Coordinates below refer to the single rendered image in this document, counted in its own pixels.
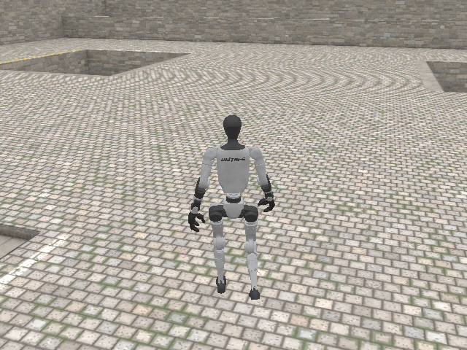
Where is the robot right foot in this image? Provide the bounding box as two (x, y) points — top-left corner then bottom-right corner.
(249, 288), (260, 300)

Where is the robot left upper arm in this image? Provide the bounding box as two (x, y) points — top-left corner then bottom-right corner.
(198, 147), (218, 189)

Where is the left robot forearm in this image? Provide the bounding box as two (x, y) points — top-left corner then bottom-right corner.
(190, 177), (206, 214)

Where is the left robot hand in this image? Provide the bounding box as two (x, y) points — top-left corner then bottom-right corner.
(188, 212), (205, 232)

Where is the right robot forearm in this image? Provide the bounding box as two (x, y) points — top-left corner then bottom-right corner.
(261, 175), (274, 201)

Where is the robot left shin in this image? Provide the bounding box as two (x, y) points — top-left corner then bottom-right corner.
(213, 238), (225, 284)

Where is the robot right upper arm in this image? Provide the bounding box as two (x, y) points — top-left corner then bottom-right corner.
(248, 147), (268, 186)

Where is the right robot hand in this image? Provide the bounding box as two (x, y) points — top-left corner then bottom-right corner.
(258, 198), (275, 212)

